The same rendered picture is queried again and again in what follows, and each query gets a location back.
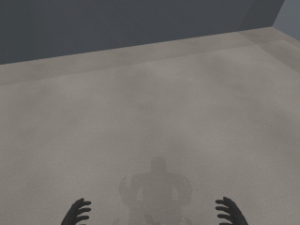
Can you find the left robot hand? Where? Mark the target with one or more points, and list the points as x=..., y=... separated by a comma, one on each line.
x=71, y=217

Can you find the right robot hand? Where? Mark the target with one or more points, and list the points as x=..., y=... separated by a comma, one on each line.
x=235, y=215

